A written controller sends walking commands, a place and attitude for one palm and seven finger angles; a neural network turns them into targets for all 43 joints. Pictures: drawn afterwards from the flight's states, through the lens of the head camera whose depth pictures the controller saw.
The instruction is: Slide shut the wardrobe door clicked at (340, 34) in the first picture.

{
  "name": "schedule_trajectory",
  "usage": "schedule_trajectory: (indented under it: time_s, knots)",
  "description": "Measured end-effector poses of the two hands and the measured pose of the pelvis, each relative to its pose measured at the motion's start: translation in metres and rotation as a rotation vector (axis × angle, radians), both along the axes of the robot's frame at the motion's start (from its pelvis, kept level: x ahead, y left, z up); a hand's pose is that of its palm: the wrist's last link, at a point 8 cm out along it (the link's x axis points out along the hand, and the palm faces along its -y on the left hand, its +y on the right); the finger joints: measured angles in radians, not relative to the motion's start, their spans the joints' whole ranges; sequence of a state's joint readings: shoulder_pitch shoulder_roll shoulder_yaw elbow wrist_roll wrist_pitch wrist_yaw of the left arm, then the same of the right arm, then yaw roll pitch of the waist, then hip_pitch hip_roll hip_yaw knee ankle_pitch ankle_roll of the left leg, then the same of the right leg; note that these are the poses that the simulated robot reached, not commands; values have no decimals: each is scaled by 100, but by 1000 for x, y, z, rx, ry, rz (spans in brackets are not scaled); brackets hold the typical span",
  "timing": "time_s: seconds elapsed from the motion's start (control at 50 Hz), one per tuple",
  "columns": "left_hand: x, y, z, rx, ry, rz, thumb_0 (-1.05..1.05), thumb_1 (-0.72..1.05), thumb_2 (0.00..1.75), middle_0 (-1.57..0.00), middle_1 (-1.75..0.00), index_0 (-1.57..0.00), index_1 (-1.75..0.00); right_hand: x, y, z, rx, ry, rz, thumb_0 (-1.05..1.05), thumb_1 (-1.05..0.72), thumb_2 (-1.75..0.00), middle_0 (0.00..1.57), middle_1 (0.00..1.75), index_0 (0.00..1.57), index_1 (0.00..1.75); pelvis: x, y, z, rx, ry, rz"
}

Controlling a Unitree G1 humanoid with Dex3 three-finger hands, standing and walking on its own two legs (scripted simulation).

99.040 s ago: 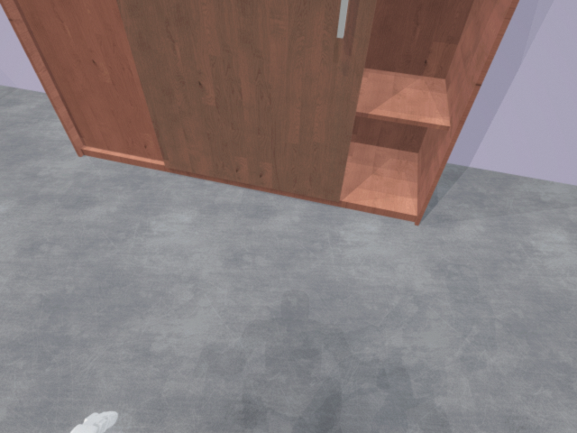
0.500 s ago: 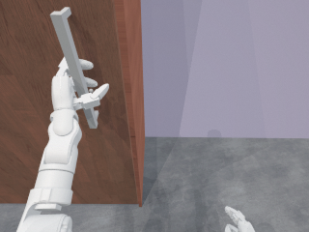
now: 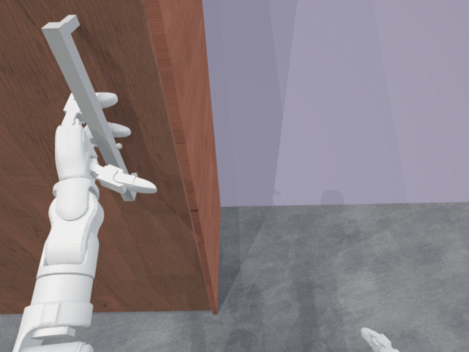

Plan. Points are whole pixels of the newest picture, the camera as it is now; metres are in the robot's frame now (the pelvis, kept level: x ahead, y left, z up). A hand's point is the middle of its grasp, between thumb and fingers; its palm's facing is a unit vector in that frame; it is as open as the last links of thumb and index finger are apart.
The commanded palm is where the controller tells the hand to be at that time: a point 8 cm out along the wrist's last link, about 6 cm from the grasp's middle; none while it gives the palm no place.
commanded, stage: slip the hand off the handle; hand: left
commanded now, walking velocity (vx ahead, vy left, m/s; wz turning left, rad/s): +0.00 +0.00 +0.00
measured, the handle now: (105, 125) +0.39 +0.24 +0.21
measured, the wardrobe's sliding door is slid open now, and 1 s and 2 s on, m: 0.00 0.00 0.00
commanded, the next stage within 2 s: draw the hand back to the body in 1.22 s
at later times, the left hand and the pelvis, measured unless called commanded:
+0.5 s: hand (57, 154) +0.33 +0.30 +0.20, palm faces +0.42 -0.90 -0.10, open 14.6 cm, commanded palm +0.30 +0.33 +0.20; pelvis +0.00 +0.01 +0.00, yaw -2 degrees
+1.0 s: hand (35, 195) +0.25 +0.28 +0.20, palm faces +0.37 -0.92 -0.09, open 14.7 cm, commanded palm +0.21 +0.32 +0.20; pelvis -0.01 +0.04 +0.00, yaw -2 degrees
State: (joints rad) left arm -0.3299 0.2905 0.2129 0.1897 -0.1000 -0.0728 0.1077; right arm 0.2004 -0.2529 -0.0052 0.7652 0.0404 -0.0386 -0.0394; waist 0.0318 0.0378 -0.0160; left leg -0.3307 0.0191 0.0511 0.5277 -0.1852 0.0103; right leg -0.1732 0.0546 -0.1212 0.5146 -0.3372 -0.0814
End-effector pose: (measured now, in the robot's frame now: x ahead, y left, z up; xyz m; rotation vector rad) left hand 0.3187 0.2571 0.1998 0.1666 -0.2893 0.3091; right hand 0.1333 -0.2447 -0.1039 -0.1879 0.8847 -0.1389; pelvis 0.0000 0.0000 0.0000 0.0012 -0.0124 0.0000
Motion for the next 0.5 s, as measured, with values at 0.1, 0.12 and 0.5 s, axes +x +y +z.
schedule_trajectory:
  time_s: [0.1, 0.12, 0.5]
  knots:
    - [0, 3, 0, -2, 7, -33, -1, -55, 20, -51, -131, -27, -117, 15, 6, 9, 7, -59, -7, 1, -90, -90, 20, 30, 20, 30, 5, 1, 1, 9, 0, -17]
    - [0, 4, 1, -3, 9, -40, -1, -55, 20, -51, -130, -27, -117, 18, 7, 11, 7, -69, -11, 1, -90, -90, 20, 30, 20, 30, 6, 1, 1, 10, -2, -20]
    - [-28, 81, 0, -19, 13, 111, -2, -55, 20, -35, -119, -26, -116, -18, -2, 11, -49, -29, -72, 1, -90, -90, 20, 30, 20, 30, -4, 8, 1, -3, -7, -44]
